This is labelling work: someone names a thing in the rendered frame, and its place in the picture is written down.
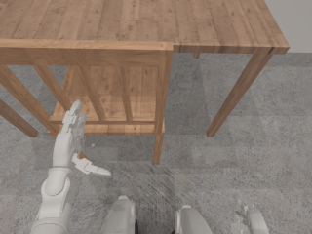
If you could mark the right robot thigh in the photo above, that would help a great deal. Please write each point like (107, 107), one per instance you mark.
(189, 221)

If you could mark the robot left shin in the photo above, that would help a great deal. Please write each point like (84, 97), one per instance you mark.
(131, 228)

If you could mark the left robot forearm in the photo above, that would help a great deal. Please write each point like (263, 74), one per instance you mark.
(55, 212)

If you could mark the chair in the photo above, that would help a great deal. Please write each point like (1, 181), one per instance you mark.
(122, 85)

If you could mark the table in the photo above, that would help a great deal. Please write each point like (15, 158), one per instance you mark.
(194, 26)

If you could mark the left robot hand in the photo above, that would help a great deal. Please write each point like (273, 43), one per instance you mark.
(67, 142)

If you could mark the right robot hand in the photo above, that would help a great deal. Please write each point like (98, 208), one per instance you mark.
(251, 223)

